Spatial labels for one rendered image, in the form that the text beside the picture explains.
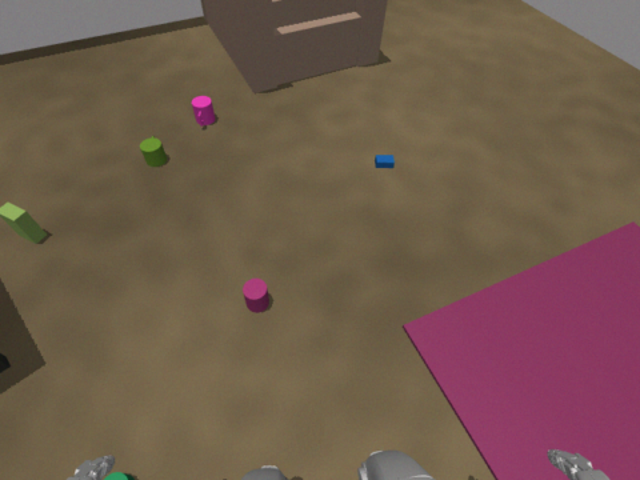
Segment left robot hand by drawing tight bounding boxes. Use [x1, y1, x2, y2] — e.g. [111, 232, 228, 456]
[66, 455, 115, 480]

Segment armchair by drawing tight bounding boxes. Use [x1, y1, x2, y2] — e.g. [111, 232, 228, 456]
[201, 0, 388, 93]

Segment right robot hand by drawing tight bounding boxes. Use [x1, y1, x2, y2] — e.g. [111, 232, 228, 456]
[547, 449, 610, 480]

